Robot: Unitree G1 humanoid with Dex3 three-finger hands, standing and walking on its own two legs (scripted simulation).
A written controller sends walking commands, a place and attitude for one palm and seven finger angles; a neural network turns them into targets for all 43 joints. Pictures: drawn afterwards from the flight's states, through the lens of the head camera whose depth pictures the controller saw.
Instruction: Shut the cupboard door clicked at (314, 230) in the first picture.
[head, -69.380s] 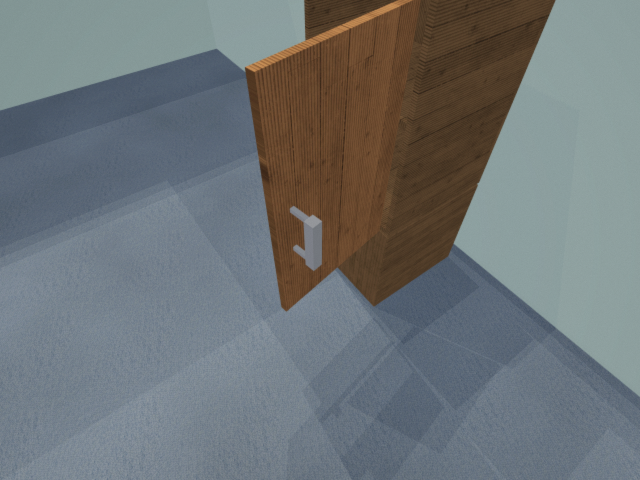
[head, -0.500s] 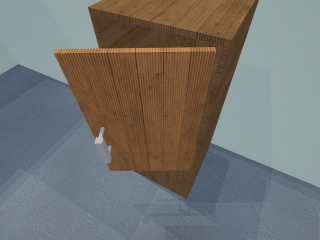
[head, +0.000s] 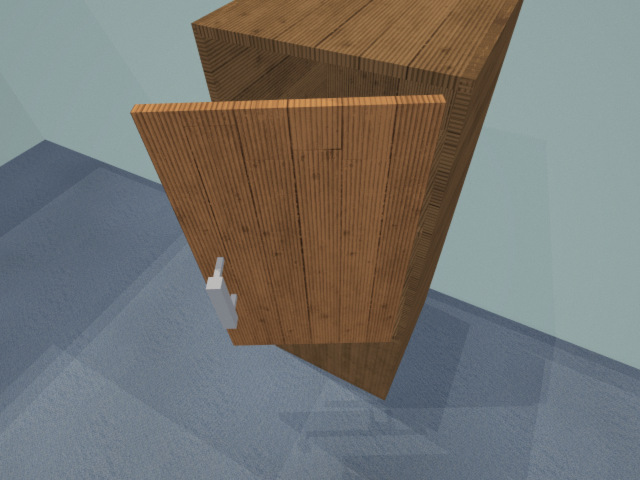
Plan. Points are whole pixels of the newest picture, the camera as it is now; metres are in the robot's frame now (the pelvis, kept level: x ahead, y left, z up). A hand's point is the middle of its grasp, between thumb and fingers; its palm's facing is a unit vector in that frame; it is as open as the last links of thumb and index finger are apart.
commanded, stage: come to a stop and stand still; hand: left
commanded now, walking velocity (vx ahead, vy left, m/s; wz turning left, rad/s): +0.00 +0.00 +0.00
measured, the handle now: (225, 293) +0.42 +0.19 -0.09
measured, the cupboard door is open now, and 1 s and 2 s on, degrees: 29 29 29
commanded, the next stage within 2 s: look again from close up in 0.06 s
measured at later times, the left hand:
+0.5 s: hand out of the picture +0.01 +0.16 -0.17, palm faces +0.02 -0.98 -0.20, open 7.4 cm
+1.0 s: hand (208, 404) +0.21 +0.16 -0.02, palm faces +0.18 -0.98 -0.02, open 7.0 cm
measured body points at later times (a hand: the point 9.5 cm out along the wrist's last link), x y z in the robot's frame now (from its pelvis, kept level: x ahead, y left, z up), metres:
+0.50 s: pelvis +0.02 -0.01 +0.00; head +0.04 -0.02 +0.45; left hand +0.01 +0.21 -0.16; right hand +0.01 -0.22 -0.17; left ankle -0.03 +0.10 -0.74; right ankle +0.03 -0.12 -0.74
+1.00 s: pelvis -0.01 -0.02 -0.04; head +0.01 -0.03 +0.41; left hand +0.20 +0.21 -0.02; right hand +0.12 -0.29 -0.13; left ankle -0.03 +0.10 -0.74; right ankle +0.03 -0.12 -0.74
